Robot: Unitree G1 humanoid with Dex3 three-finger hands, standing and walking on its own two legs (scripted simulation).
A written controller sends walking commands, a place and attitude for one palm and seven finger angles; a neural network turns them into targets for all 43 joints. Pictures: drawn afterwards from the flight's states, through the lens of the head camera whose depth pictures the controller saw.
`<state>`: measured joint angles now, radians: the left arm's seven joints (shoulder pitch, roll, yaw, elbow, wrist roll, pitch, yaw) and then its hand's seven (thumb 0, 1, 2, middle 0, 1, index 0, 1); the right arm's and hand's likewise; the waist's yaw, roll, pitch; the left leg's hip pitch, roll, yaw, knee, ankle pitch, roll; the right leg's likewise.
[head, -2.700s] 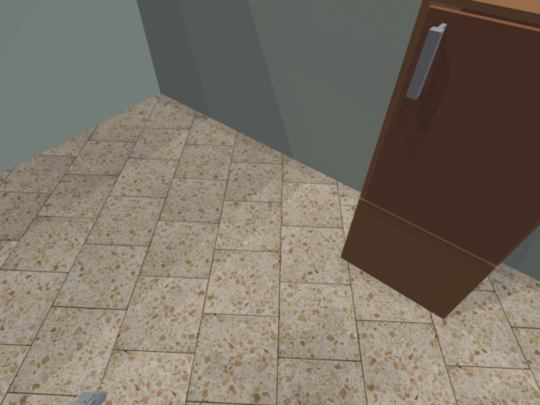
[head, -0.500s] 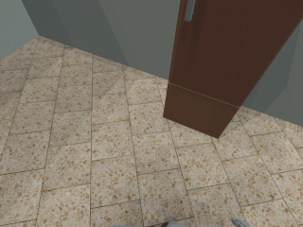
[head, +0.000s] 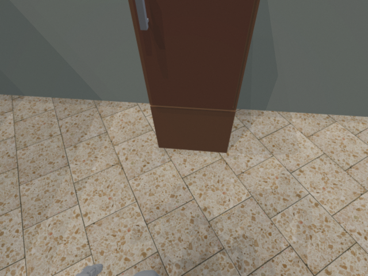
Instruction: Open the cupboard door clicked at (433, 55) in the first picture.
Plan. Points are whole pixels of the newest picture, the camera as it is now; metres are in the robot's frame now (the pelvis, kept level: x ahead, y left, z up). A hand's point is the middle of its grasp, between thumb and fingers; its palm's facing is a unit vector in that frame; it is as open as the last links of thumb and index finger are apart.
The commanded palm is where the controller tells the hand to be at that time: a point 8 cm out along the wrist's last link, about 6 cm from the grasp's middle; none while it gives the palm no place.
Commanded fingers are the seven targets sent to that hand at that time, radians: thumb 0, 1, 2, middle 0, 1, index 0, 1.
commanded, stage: take the last steps up to it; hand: left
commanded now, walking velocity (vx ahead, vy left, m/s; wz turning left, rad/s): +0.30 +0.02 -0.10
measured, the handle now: (142, 3) +0.90 +0.17 +0.16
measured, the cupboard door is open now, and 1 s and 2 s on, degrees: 0 0 0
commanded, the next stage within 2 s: come to a stop and stand still in 0.92 s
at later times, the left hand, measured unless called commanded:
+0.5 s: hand out of the picture +0.13 +0.21 -0.16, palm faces -0.05 -0.99 -0.16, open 7.4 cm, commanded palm none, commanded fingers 0.00 0.90 0.90 -0.20 -0.30 -0.20 -0.30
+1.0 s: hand (135, 229) +0.26 +0.15 -0.16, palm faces +0.03 -0.98 -0.17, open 7.2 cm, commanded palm none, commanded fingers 0.00 0.90 0.90 -0.20 -0.30 -0.20 -0.30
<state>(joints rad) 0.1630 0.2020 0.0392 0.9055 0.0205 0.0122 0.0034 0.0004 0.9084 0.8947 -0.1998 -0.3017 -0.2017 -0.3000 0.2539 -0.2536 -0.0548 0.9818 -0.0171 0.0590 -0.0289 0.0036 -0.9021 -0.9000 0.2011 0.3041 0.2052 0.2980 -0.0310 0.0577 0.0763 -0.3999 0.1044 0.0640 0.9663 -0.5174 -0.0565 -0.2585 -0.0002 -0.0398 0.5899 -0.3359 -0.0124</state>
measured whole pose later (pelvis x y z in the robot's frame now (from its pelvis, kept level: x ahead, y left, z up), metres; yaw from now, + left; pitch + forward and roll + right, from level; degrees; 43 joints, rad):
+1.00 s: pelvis +0.25 -0.02 +0.01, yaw -1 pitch +0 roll -2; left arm 0.31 0.14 0.04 1.10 0.03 -0.07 0.01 -0.01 0.93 0.89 -0.20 -0.30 -0.20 -0.30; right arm 0.19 -0.19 -0.06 1.02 -0.02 -0.02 0.01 0.00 -0.91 -0.90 0.19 0.30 0.20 0.30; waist 0.00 0.02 0.01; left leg -0.50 0.13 0.10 0.80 -0.25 -0.03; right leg -0.13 -0.03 -0.20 0.40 -0.27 -0.01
